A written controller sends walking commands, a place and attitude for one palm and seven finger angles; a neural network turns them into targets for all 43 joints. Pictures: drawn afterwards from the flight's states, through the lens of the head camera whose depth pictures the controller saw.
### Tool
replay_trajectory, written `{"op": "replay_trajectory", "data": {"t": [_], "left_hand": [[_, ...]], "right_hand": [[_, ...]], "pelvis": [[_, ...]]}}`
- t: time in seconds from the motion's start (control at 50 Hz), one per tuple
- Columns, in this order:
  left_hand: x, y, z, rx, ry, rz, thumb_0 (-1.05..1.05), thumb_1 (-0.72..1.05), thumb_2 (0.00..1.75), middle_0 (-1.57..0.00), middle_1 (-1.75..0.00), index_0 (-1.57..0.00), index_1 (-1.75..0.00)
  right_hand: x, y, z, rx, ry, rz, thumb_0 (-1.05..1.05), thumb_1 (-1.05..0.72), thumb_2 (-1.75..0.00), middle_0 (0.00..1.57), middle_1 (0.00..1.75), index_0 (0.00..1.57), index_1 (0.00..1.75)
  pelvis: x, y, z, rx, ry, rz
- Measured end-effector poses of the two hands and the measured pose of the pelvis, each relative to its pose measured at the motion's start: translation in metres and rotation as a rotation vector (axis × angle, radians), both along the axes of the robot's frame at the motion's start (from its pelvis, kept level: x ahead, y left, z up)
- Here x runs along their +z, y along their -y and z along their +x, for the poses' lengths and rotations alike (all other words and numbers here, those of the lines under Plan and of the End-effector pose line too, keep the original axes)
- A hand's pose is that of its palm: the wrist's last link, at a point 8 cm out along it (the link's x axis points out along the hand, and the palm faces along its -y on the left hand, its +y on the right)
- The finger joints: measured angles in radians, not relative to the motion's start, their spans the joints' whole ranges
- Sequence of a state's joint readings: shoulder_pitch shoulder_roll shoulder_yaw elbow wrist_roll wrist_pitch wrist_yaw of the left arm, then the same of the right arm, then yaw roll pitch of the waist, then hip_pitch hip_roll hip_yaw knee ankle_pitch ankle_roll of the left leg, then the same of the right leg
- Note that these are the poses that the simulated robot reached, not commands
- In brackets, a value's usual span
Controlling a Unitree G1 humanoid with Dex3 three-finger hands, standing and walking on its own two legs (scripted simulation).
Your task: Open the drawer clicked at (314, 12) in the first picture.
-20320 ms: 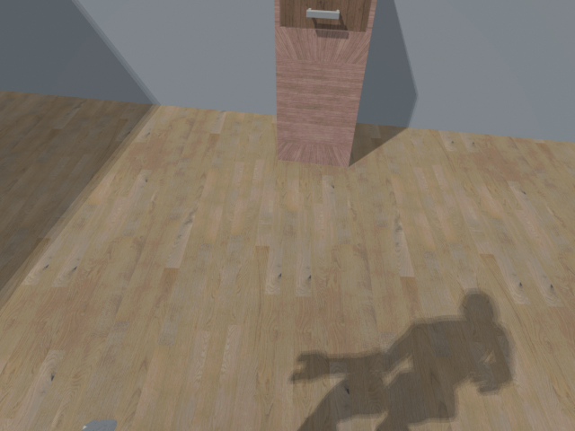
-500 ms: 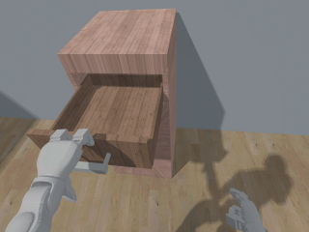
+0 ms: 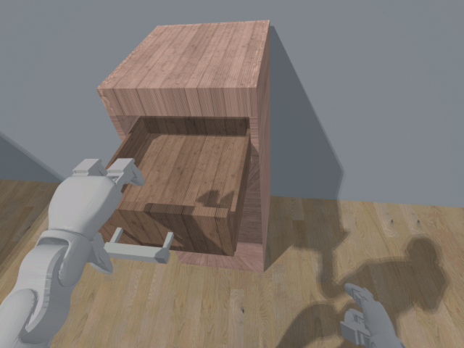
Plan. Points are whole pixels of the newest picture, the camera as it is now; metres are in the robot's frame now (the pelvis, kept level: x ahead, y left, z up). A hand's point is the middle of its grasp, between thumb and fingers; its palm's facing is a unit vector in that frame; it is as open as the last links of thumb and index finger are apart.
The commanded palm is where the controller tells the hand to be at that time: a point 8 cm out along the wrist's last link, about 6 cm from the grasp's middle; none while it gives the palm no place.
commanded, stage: lift the hand off the handle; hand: left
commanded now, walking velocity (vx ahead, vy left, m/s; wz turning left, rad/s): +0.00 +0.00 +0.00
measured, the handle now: (139, 243) +0.28 +0.25 +0.01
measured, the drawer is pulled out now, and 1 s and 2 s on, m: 0.30 0.30 0.30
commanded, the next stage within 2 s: draw the hand back to the body in 0.14 s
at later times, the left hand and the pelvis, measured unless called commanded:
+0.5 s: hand (85, 227) +0.22 +0.26 +0.15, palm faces +0.12 -0.04 -0.99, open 13.8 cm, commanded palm +0.19 +0.25 +0.20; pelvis -0.01 +0.00 +0.00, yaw +0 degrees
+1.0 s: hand (95, 227) +0.21 +0.22 +0.18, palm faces +0.36 -0.79 -0.49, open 13.6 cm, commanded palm +0.16 +0.26 +0.20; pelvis -0.01 -0.01 +0.00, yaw +0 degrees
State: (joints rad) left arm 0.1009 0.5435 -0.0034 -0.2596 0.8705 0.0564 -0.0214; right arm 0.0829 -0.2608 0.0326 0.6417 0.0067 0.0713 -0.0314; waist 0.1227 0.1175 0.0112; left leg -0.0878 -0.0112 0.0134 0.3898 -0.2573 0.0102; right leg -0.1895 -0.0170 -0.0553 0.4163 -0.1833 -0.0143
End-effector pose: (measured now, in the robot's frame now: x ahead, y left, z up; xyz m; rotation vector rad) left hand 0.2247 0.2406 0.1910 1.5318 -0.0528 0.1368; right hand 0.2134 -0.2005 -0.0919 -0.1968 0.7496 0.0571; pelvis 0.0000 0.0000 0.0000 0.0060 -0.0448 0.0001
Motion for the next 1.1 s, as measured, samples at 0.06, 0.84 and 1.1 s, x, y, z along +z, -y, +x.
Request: {"op": "replay_trajectory", "data": {"t": [0.06, 0.84, 1.1], "left_hand": [[0.01, -0.001, 0.003, 0.005, 0.016, 0.005, 0.0, -0.49, 0.3, -0.32, -1.2, -0.32, -1.21], [0.01, -0.015, -0.045, 0.04, 0.0, 0.002, 0.0, -0.49, 0.3, -0.32, -1.2, -0.32, -1.21], [0.007, -0.022, -0.054, -0.083, 0.458, -1.052, 0.0, -0.31, 0.38, -0.31, -1.08, -0.31, -1.09]], "right_hand": [[0.001, -0.003, 0.0, 0.008, 0.006, 0.015, 0.02, -0.91, -0.9, 0.2, 0.3, 0.2, 0.3], [0.005, 0.0, -0.009, 0.023, 0.035, 0.015, 0.02, -0.91, -0.9, 0.2, 0.3, 0.2, 0.3], [0.02, 0.012, -0.035, -0.043, 0.135, -0.051, 0.02, -0.9, -0.9, 0.2, 0.3, 0.2, 0.3]], "pelvis": [[0.001, 0.0, -0.001, -0.001, 0.003, 0.001], [-0.001, 0.005, -0.012, 0.002, 0.015, 0.0], [0.001, 0.012, -0.002, -0.002, 0.057, -0.015]]}}
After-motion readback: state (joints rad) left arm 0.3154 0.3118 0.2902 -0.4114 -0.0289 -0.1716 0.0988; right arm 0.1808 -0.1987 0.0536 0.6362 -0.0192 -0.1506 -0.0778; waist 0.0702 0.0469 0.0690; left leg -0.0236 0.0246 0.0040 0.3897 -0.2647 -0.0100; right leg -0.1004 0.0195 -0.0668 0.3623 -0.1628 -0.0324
